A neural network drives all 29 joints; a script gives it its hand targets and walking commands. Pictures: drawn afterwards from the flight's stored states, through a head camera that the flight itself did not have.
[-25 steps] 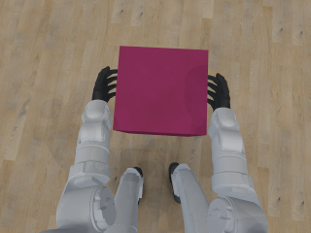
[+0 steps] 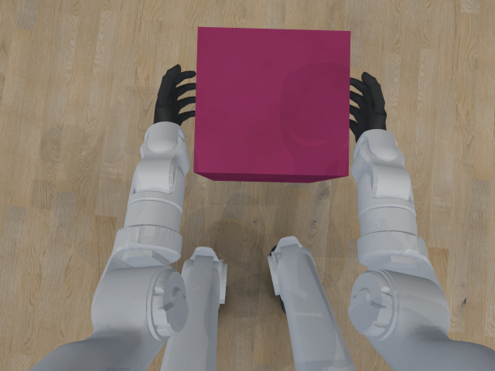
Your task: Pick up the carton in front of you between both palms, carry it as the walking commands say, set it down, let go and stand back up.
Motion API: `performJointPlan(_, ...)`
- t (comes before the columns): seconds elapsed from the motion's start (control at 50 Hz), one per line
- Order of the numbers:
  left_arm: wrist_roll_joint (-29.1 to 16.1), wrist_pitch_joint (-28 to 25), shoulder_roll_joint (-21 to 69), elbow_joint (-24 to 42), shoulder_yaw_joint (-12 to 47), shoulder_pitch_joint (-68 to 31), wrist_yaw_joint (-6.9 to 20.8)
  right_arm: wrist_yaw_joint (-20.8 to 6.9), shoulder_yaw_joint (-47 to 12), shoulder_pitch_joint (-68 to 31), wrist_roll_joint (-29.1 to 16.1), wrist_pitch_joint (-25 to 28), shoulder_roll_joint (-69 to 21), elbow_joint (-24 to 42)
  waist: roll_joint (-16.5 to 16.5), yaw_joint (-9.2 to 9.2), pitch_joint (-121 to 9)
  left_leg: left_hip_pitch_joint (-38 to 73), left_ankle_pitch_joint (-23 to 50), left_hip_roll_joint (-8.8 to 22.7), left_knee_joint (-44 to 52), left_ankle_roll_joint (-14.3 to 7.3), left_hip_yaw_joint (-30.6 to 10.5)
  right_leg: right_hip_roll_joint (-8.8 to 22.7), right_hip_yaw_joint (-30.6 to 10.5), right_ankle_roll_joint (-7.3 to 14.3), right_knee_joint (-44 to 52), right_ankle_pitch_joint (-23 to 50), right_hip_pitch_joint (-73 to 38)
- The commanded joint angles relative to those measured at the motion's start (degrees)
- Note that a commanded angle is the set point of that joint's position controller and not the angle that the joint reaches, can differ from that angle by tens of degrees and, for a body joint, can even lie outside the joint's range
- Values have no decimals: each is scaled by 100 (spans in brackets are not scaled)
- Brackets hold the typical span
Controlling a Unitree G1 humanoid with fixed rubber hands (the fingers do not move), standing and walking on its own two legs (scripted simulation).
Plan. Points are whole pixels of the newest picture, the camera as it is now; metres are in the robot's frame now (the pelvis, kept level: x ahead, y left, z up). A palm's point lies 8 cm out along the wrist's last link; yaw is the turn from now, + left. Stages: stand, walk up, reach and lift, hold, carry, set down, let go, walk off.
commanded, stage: set down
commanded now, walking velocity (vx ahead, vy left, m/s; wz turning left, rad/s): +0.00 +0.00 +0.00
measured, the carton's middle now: (266, 122) +0.48 -0.06 -0.19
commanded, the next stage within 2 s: none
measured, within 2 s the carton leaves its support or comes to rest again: rests again in 1.10 s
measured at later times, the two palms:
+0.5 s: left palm (198, 117) +0.52 +0.06 -0.25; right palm (347, 126) +0.48 -0.23 -0.25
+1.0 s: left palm (202, 118) +0.55 +0.06 -0.34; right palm (334, 125) +0.50 -0.24 -0.34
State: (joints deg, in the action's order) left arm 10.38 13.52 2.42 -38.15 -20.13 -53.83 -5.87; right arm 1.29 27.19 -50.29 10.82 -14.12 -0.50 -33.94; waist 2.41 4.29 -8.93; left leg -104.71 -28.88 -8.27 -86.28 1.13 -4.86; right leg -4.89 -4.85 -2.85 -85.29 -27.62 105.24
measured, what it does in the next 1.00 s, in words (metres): lowers itself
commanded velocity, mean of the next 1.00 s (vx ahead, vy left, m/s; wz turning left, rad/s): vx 0.00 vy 0.00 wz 0.00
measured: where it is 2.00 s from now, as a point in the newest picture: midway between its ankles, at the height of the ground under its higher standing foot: (248, 299)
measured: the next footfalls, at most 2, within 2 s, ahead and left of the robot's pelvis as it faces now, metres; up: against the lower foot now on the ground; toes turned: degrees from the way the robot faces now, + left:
none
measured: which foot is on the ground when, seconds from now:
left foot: down 0.00-1.00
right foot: down 0.00-1.00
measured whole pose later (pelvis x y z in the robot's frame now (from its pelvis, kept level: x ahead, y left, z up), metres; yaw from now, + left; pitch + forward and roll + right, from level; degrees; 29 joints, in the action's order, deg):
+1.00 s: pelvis -0.02 -0.01 -0.17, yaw +2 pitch +41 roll +0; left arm -1.0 13.5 -11.9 -56.2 -11.3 -86.5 -10.4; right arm 3.6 21.7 -80.8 1.4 -15.2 14.6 -50.1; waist 2.5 6.6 17.9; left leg -126.8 -37.4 -10.4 -123.1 3.3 -2.2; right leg -4.5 -2.0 -2.2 -122.8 -36.2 127.5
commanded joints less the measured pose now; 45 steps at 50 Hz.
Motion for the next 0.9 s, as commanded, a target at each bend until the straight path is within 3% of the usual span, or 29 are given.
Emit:
performJointPlan(0.0,-720,-67,5269,313,3144,-3978,840,-1385,-3237,-4069,-944,-1,-4621,206,324,370,-6630,3743,2630,-280,-3,215,456,-385,883,-71,-206,2595,-2699)
performJointPlan(0.12,-545,189,4939,-249,2511,-4712,819,-1419,-2725,-4808,-816,-278,-4391,-378,360,327,-5711,2817,1312,-330,-341,162,676,-352,927,-38,-488,1554,-2136)
performJointPlan(0.24,-493,178,4592,-809,1918,-5335,937,-1383,-2303,-5447,-600,-306,-4220,-706,87,389,-5254,1892,883,-367,-842,81,832,-303,935,-31,-821,1356,-2065)
performJointPlan(0.4,-827,33,4101,-971,1961,-5966,1002,-1286,-2557,-6188,-829,-172,-3856,-504,-173,424,-5372,1187,993,-342,-1589,36,940,-228,907,-67,-1492,1865,-2405)
performJointPlan(0.64,-1614,-106,3756,-545,2753,-6777,999,-1289,-3245,-6822,-1605,-72,-3598,-285,-246,481,-5791,805,1492,-274,-2616,3,1072,-100,751,-72,-2516,3084,-3149)
performJointPlan(0.7,-1727,-149,3756,-417,2875,-6926,961,-1307,-3220,-6940,-1781,-7,-3475,-205,108,565,-5593,1167,1781,-256,-2814,-27,1049,-126,764,-36,-2601,2987,-2517)
performJointPlan(0.76,-1843,-203,3890,-297,3048,-6992,904,-1297,-3213,-6912,-1922,74,-3366,-204,419,648,-5681,1420,2218,-251,-2951,-1,1008,-120,726,23,-2755,3383,-2455)
performJointPlan(0.82,-1877,-226,4011,-479,3099,-6783,882,-1296,-3121,-6688,-1925,84,-3377,-400,438,732,-5624,1406,2416,-259,-3058,-11,950,-132,721,46,-2891,3615,-2424)
performJointPlan(0.88,-1758,-197,4077,-878,2921,-6497,916,-1392,-2899,-6452,-1741,56,-3368,-769,458,806,-4896,1231,2216,-276,-3067,-16,864,-133,788,74,-2916,3128,-1772)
